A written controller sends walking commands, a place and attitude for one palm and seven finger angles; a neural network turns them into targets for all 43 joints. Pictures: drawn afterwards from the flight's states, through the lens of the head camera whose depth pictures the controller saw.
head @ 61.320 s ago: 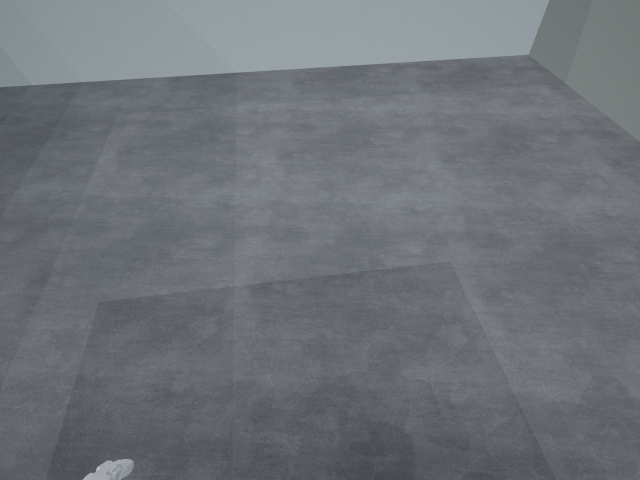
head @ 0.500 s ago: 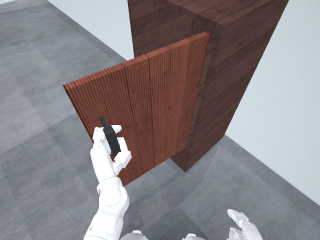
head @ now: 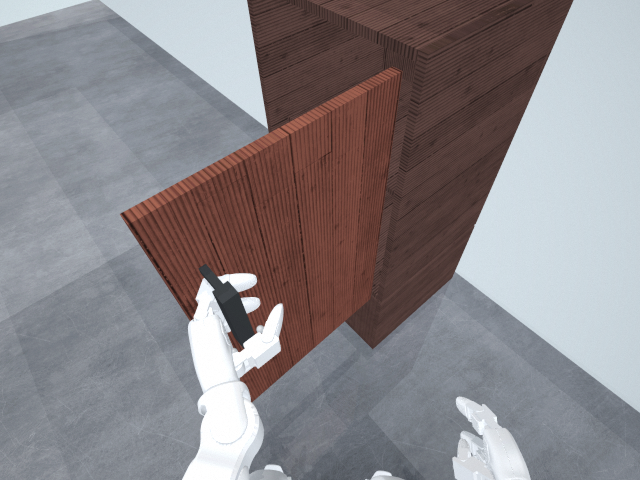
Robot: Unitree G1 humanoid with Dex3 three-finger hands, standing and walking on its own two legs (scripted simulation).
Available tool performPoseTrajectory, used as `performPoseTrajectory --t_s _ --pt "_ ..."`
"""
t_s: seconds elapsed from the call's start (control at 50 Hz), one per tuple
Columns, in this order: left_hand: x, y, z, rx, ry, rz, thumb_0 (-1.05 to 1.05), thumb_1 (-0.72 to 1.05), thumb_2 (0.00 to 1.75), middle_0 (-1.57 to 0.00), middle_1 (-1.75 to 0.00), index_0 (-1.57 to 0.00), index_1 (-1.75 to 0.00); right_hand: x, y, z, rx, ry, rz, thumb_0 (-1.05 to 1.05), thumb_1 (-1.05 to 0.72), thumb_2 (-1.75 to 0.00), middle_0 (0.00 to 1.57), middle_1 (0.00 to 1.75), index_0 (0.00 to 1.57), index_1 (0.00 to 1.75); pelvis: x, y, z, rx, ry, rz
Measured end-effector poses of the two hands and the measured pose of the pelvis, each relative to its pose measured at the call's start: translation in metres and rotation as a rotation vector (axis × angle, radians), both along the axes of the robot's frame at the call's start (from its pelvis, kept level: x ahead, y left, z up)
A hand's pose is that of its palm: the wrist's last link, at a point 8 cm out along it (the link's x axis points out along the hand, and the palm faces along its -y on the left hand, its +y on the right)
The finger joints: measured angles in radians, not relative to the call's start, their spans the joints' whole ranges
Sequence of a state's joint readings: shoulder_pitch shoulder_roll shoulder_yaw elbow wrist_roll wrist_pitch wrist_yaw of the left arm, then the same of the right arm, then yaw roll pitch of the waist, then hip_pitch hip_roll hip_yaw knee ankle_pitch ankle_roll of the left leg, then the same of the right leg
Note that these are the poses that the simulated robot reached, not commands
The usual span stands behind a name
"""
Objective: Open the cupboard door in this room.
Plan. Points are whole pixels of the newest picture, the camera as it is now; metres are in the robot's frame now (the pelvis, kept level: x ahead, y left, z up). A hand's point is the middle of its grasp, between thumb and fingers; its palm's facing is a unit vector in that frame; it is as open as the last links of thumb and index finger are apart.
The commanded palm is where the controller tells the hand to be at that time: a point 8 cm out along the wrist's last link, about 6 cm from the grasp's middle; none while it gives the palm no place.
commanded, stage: open thumb and fingers to let go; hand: left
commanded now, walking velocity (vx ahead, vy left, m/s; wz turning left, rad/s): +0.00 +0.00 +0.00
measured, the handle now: (227, 306) +0.32 +0.13 +0.04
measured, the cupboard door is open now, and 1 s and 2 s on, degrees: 92 96 91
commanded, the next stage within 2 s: slide the hand sideways off the handle in 0.52 s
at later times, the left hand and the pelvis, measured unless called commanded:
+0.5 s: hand (262, 334) +0.29 +0.08 +0.04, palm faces +0.32 -0.95 -0.02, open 14.4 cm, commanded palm +0.24 +0.13 +0.04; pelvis +0.00 +0.02 +0.00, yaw -1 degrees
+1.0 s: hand (255, 370) +0.24 +0.09 +0.05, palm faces -0.12 -0.99 +0.07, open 16.1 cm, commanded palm +0.22 +0.16 +0.04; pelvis -0.01 +0.05 -0.01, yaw -3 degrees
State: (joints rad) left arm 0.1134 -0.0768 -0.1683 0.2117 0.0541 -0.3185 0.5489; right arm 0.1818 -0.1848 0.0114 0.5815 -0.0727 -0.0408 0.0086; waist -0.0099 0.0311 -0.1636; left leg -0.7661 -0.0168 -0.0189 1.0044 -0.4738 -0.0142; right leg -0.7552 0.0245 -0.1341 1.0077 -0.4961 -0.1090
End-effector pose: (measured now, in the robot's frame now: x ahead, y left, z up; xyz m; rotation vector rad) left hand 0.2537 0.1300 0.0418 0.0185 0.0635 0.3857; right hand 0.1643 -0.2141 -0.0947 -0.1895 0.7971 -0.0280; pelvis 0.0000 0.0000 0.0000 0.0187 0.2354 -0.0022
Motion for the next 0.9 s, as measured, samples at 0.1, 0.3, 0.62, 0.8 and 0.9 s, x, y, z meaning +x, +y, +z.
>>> performPoseTrajectory --t_s 0.1,0.3,0.62,0.8,0.9 --pt "0.0 -0.001 0.0 -0.006 0.001 0.0 0.01 0.07 0.54 -0.35 -1.26 -0.44 -1.26 -0.002 -0.002 -0.003 -0.002 0.013 0.0 0.01 -0.91 -0.9 0.2 0.3 0.2 0.3 0.003 0.001 0.0 0.0 0.006 0.0" --pt "-0.002 -0.002 0.0 -0.008 -0.003 -0.02 0.0 -0.39 0.34 -0.32 -1.12 -0.4 -1.12 -0.008 -0.001 -0.005 -0.017 0.027 -0.013 0.01 -0.91 -0.9 0.2 0.3 0.2 0.3 0.005 0.008 -0.003 -0.003 0.013 -0.005" --pt "-0.006 0.0 0.0 -0.004 -0.002 -0.076 -0.01 -0.5 0.3 -0.4 -0.63 -0.42 -0.65 -0.005 0.021 0.001 -0.011 -0.019 0.002 0.01 -0.91 -0.9 0.2 0.3 0.2 0.3 -0.002 0.022 -0.004 -0.02 -0.002 -0.01" --pt "-0.014 0.013 0.0 0.076 -0.039 -0.548 -0.01 -0.5 0.3 -0.28 -0.42 -0.24 -0.44 -0.016 0.025 0.0 -0.011 -0.038 -0.015 0.01 -0.91 -0.9 0.2 0.3 0.21 0.3 -0.012 0.032 -0.01 -0.03 -0.018 -0.009" --pt "-0.019 0.013 0.003 -0.082 -0.035 -0.57 -0.01 -0.5 0.3 -0.21 -0.35 -0.2 -0.36 -0.025 0.026 0.006 -0.011 -0.055 -0.056 0.01 -0.91 -0.9 0.2 0.3 0.21 0.3 -0.013 0.041 -0.007 -0.035 -0.03 -0.026"
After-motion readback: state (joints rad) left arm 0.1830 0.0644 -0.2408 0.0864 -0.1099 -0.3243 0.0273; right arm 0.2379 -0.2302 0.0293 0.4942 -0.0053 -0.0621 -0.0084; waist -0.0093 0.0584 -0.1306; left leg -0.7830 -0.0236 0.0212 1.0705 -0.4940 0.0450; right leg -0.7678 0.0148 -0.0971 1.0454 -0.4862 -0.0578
